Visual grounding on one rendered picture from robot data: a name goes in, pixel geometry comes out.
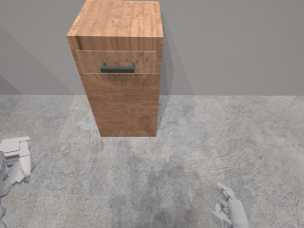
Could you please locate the left robot hand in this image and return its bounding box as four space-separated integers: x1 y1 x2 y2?
0 136 35 205

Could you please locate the drawer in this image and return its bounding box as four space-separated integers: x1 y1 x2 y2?
77 50 158 74

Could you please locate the handle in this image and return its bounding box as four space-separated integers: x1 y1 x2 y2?
100 62 135 73

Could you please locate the cabinet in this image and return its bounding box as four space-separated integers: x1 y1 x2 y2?
66 0 163 137

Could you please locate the right robot hand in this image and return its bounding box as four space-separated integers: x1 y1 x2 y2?
212 182 250 228

